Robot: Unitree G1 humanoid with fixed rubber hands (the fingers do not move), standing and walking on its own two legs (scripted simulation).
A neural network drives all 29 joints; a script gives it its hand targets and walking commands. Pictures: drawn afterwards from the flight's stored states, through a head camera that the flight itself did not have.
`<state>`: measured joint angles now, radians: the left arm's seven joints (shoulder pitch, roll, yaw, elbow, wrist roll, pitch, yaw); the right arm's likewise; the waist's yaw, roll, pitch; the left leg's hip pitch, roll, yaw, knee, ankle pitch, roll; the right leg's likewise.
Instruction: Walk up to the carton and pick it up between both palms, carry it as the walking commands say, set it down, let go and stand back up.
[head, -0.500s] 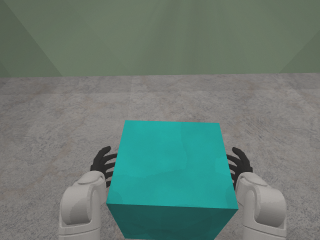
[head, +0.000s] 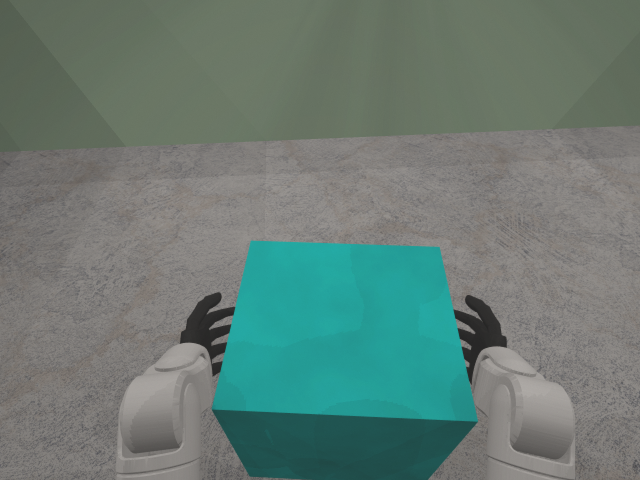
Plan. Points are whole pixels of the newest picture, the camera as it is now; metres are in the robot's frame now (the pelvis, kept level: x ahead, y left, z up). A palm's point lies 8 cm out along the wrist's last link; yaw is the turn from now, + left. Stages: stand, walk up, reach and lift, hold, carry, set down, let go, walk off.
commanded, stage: carry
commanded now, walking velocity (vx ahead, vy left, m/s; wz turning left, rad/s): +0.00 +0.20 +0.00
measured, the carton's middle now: (339, 367) +0.28 -0.01 +0.01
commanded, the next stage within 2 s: none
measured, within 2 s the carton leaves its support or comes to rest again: neither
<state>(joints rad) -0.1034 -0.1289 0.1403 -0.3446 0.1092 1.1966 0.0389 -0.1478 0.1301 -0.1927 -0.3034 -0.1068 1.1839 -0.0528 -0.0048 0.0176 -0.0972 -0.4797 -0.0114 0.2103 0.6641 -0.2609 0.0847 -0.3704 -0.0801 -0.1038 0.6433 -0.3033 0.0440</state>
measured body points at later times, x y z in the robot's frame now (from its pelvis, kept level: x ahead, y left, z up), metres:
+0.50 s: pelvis -0.05 +0.11 +0.00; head -0.05 +0.13 +0.45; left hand +0.22 +0.27 +0.07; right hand +0.22 -0.06 +0.08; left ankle +0.03 +0.16 -0.72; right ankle -0.07 -0.03 -0.70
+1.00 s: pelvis -0.11 +0.11 +0.01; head -0.13 +0.11 +0.46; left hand +0.15 +0.27 +0.09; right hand +0.15 -0.06 +0.08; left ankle +0.02 +0.16 -0.71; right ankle -0.07 -0.03 -0.71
